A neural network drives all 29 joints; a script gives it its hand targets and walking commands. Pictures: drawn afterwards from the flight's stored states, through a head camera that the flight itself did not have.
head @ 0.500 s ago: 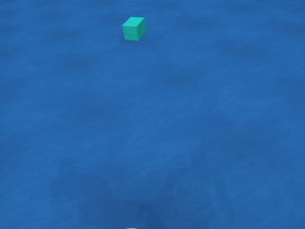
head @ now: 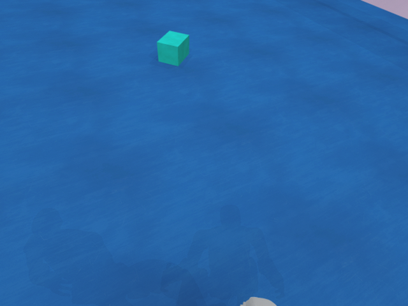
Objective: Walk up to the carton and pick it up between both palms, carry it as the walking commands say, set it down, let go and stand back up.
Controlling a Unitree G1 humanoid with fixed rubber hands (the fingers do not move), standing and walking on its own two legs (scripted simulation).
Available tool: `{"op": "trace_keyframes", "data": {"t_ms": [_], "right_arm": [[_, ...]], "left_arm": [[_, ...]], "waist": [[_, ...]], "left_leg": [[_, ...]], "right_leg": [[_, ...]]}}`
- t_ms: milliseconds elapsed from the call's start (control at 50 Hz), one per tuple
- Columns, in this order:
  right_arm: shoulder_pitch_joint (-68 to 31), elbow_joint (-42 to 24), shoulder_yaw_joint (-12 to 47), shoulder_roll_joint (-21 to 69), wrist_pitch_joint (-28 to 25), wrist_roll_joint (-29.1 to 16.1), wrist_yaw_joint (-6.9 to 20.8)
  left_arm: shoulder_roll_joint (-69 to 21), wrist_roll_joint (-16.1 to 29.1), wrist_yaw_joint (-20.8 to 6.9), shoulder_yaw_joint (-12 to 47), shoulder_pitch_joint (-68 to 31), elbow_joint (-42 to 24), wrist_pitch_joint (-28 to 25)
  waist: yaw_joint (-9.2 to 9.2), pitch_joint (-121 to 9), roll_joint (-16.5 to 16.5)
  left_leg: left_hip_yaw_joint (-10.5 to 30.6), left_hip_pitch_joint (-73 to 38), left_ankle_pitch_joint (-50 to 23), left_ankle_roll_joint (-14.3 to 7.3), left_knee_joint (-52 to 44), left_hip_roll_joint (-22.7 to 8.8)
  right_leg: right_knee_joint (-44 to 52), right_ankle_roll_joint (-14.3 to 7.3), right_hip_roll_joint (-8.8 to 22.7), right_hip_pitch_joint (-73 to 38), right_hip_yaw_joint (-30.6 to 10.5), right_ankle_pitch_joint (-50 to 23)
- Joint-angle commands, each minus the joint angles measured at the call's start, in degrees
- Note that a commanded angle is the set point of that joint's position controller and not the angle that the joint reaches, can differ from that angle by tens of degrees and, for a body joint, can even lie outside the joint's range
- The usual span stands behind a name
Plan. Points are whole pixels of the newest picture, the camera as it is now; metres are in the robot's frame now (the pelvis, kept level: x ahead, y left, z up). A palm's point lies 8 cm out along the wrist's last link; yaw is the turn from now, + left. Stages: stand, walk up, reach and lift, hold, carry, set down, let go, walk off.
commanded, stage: walk up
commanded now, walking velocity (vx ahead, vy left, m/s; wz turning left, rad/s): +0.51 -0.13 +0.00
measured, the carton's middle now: (173, 48) +2.41 +0.15 -0.69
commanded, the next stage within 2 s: none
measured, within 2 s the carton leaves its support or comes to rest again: neither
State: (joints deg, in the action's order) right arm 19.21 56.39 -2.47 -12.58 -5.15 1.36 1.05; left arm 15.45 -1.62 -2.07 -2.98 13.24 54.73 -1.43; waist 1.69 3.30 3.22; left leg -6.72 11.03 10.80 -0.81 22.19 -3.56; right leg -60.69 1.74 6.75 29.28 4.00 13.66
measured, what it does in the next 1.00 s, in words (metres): walks ahead: right foot, then left foot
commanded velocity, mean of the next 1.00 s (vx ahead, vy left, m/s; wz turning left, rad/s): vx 0.49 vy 0.04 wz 0.01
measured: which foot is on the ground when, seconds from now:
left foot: down 0.00-0.30, up 0.32-0.78, down 0.80-1.00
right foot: up 0.00-0.26, down 0.28-0.80, up 0.82-1.00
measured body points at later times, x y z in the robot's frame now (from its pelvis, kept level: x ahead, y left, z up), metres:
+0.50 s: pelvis +0.22 -0.06 +0.00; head +0.24 -0.10 +0.45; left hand +0.23 +0.21 -0.12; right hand +0.28 -0.32 -0.16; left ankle +0.21 +0.11 -0.65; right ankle +0.22 -0.17 -0.75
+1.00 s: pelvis +0.44 +0.04 +0.00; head +0.46 +0.07 +0.45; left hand +0.49 +0.29 -0.16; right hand +0.45 -0.23 -0.12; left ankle +0.45 +0.13 -0.75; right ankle +0.43 -0.14 -0.65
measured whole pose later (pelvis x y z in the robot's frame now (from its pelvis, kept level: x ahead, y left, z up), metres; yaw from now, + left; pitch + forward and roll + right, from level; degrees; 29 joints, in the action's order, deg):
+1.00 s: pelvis +0.44 +0.04 +0.00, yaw +0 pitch -1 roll -2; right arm 18.6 57.2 -2.4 -12.4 -5.4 1.3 1.0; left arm 15.1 -1.6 -1.9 -3.5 13.7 56.8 -1.3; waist 1.3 3.1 2.9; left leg -8.1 11.1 10.5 -1.7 22.0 -3.6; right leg -63.4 1.4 7.1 29.5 2.9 11.8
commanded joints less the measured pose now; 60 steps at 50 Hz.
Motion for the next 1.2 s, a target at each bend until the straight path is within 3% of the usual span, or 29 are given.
{"op": "trace_keyframes", "data": {"t_ms": [0, 120, 180, 220, 240, 260, 280, 300, 320, 360, 380, 420, 480, 620, 700, 720, 760, 780, 800, 820, 840, 860, 880, 920, 980, 1060, 1180], "right_arm": [[2.9, -1.8, -1.2, -7.0, -1.1, 0.0, -0.5], [7.5, -0.5, -1.5, -8.0, -0.7, 0.0, -1.0], [8.4, 1.3, -1.7, -8.0, 0.1, -0.4, -1.3], [9.1, 1.7, -1.9, -8.8, 0.6, -0.7, -1.5], [9.1, 1.7, -1.8, -9.0, 0.8, -0.9, -1.5], [8.8, 1.3, -1.5, -8.0, 0.9, -0.7, -1.3], [9.3, -0.2, -0.8, -5.0, 0.6, -0.4, -1.2], [10.0, -2.3, -0.7, -3.0, 1.1, -0.8, -1.3], [9.2, -2.1, -1.2, -4.3, 1.8, -0.3, -1.1], [5.8, -1.7, -1.0, -3.3, 2.0, 0.3, -0.3], [5.3, -1.7, -1.3, -3.2, 2.6, 0.2, 0.2], [4.5, -1.8, -1.2, -2.9, 3.8, 0.6, 1.3], [-0.9, -3.0, -1.2, -2.3, 4.6, 0.7, 2.2], [-16.1, -7.0, 0.0, -1.1, 4.8, -0.1, 4.1], [-18.7, -7.7, 0.2, -2.4, 3.3, 0.1, 3.6], [-16.2, -6.6, -0.1, -3.4, 2.8, 0.4, 3.2], [-2.3, -1.3, -1.9, -7.6, 1.7, 0.7, 1.6], [7.1, 0.2, -3.2, -13.2, 1.1, 1.3, 0.7], [11.8, -0.2, -4.3, -18.7, 1.5, 1.3, -0.3], [9.2, -1.0, -3.6, -17.9, 1.4, -0.3, -0.2], [4.1, -1.4, -2.8, -14.2, 0.7, -0.4, -0.2], [0.0, -1.8, -2.0, -10.1, 0.1, -0.2, 0.1], [-2.8, -2.1, -1.4, -7.1, -0.3, -0.1, 0.1], [-2.3, -2.0, -0.8, -5.6, -0.9, -0.1, 0.0], [2.4, -0.7, -1.0, -6.3, -1.4, -0.2, -0.4], [7.5, 0.3, -0.9, -6.4, -1.1, -0.3, -0.9], [10.5, 1.5, -1.1, -6.9, -0.8, -0.1, -1.4]], "left_arm": [[0.3, -0.1, -1.0, -0.5, 0.3, -1.6, 1.1], [-0.8, 0.3, -2.1, 0.0, -11.9, -5.3, 1.0], [0.4, -0.1, -1.8, -0.6, -13.7, -7.1, -0.2], [1.3, -0.5, -0.8, -1.1, -10.8, -6.8, -1.0], [2.1, -0.5, -0.2, -1.5, -6.5, -5.6, -1.4], [4.3, -0.4, 0.7, -2.2, 1.6, -3.1, -2.2], [10.2, -1.1, 1.7, -3.4, 11.3, -1.3, -3.0], [16.5, -0.6, 2.4, -4.5, 19.7, 0.2, -2.3], [15.0, 0.3, 2.5, -4.3, 16.8, 0.7, -1.9], [7.5, 0.2, 2.3, -2.6, 6.5, -0.7, -2.6], [5.1, 0.7, 2.2, -2.1, 3.7, -0.9, -3.0], [3.6, 1.0, 1.8, -1.6, 3.9, -0.8, -3.6], [3.6, 1.0, 1.9, -1.3, 9.0, 0.3, -4.3], [6.1, 0.6, 2.8, -1.9, 14.1, 1.3, -3.5], [6.2, 0.7, 2.0, -1.6, 13.5, 2.6, -3.0], [6.1, 0.6, 2.0, -1.5, 13.3, 2.8, -2.8], [5.2, 0.5, 1.6, -1.0, 13.7, 2.7, -2.6], [2.7, 0.2, 1.6, -0.3, 13.8, 1.0, -2.8], [-1.5, 0.5, 2.2, 0.4, 14.6, -1.3, -2.8], [2.3, -0.6, 2.3, -0.2, 13.4, 0.4, -2.3], [2.8, -0.4, 2.0, -0.3, 10.7, 0.8, -2.1], [1.0, 0.1, 1.6, -0.2, 10.4, 1.4, -2.1], [0.4, 0.3, 1.2, -0.4, 11.1, 2.4, -1.5], [0.3, 0.1, 0.2, -0.6, 11.4, 3.0, 0.0], [0.2, 0.0, -0.5, -1.0, 4.8, 1.7, 1.1], [-1.0, 0.1, -1.2, -0.9, -4.7, -0.9, 1.9], [-1.9, 0.4, -1.9, -0.2, -15.1, -4.3, 1.4]], "waist": [[-0.22, 0.2, -12.3], [2.52, 4.7, -12.5], [1.66, 3.7, -16.2], [-0.03, 2.4, -10.6], [-1.88, 0.0, -7.5], [-5.33, -5.0, -2.9], [-8.75, -10.4, 9.1], [-10.25, -16.6, 15.5], [-7.03, -15.3, 6.3], [-3.78, -5.2, 2.9], [-2.10, -2.5, 4.8], [-1.21, -1.5, 6.8], [-2.08, -0.4, 6.1], [-5.44, 5.5, 7.5], [-4.87, 3.0, 12.2], [-3.84, 1.9, 9.0], [1.43, -5.6, -3.4], [5.28, -11.7, -16.4], [7.31, -16.2, -26.9], [5.44, -14.3, -14.4], [3.22, -8.5, -8.3], [0.63, -3.8, -7.9], [-1.65, -1.8, -9.5], [-2.76, -1.4, -12.6], [-1.46, -0.6, -12.5], [0.90, 3.2, -11.7], [3.25, 6.0, -11.6]], "left_leg": [[11.7, -4.7, -7.4, -4.9, -12.8, -14.5], [8.1, -4.3, -1.4, -4.5, -15.9, -14.0], [4.5, -3.4, 0.4, -4.8, -13.8, -10.8], [5.5, -1.2, 0.0, -4.5, -8.0, -10.7], [4.8, 0.8, -2.4, -3.9, -2.0, -9.4], [2.6, 4.9, -6.7, -2.8, 10.1, -6.4], [0.2, 14.6, 5.9, -0.8, 27.8, -2.3], [3.7, 27.4, 21.8, 0.1, 42.9, 3.3], [9.9, 26.7, 18.6, 0.1, 49.8, -0.7], [10.3, 25.8, 7.4, 1.2, 49.0, -4.2], [9.8, 24.0, 3.8, 1.7, 47.5, -5.1], [8.2, 21.7, -0.4, 2.1, 45.8, -4.4], [6.3, 23.8, -3.9, 2.8, 41.8, -4.3], [1.9, 20.4, -8.2, 4.3, 17.2, -3.0], [-0.2, 11.0, -3.7, 2.6, 9.7, -2.0], [-1.6, 6.8, -3.0, 2.2, 8.6, -1.5], [-4.0, -10.3, 1.3, 0.8, 5.4, 0.8], [11.5, -20.6, 12.0, -1.6, 0.1, -10.6], [36.3, -27.6, 21.5, -7.9, -10.4, -24.7], [41.6, -21.7, 22.8, -8.1, -11.9, -29.4], [34.5, -14.0, 16.6, -6.3, -11.1, -24.9], [25.7, -7.9, 7.7, -5.2, -10.9, -19.8], [19.6, -3.9, 3.8, -3.6, -11.5, -16.1], [13.2, -1.5, -3.6, -2.5, -11.7, -13.1], [10.7, -4.1, -8.3, -3.2, -12.0, -13.4], [10.2, -7.4, -6.1, -3.9, -14.1, -14.5], [7.2, -9.2, -6.2, -4.3, -15.8, -14.8]], "right_leg": [[4.1, 0.4, 2.0, 5.3, -1.6, -4.6], [21.6, -0.1, 0.8, 2.4, 1.0, -8.7], [25.2, -0.3, -0.4, -4.3, 3.1, -4.3], [28.6, 0.4, -1.4, -11.0, 4.7, -3.8], [30.9, 0.3, -1.9, -17.6, 5.5, -3.0], [32.4, -0.9, -1.3, -28.8, 4.1, -1.3], [36.6, -3.4, 11.1, -37.8, -11.6, -0.5], [44.8, -8.4, 25.8, -44.2, -37.2, 0.2], [46.0, -8.4, 25.3, -38.9, -37.6, -1.6], [45.4, -7.3, 18.3, -27.9, -22.7, -9.1], [46.6, -6.0, 15.0, -23.8, -16.8, -11.2], [47.0, -4.7, 11.8, -21.1, -9.2, -17.4], [47.5, -5.3, 11.9, -22.0, -5.5, -22.7], [53.0, -5.2, 11.8, -21.2, -1.9, -10.2], [51.4, -5.3, 9.4, -21.7, 1.3, -2.8], [48.1, -5.4, 9.6, -20.3, 1.4, -3.2], [28.1, -4.3, 5.7, -15.1, 3.9, -10.2], [10.1, -2.5, 1.3, -5.1, 4.1, 5.1], [-7.9, -1.9, -4.3, 10.8, 1.2, 20.3], [-13.4, -2.9, -0.7, 12.0, -5.6, 16.3], [-12.9, -3.0, 1.1, 10.4, -7.2, 9.4], [-9.9, -2.5, 2.7, 7.8, -6.3, 4.2], [-7.4, -1.7, 3.4, 4.9, -6.0, 1.5], [-5.4, -0.4, 2.3, 1.7, -4.0, -1.7], [-1.9, 0.1, 2.0, 4.9, -2.2, -5.7], [5.2, 0.3, 2.3, 10.3, -1.3, -9.6], [20.5, 0.1, 1.1, 7.8, 1.2, -12.2]]}}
